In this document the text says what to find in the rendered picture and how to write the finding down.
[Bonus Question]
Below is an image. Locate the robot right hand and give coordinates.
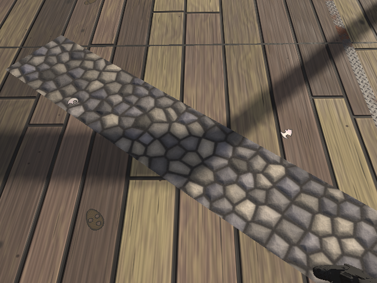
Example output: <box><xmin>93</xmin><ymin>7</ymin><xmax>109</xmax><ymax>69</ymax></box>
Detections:
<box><xmin>313</xmin><ymin>264</ymin><xmax>377</xmax><ymax>283</ymax></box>

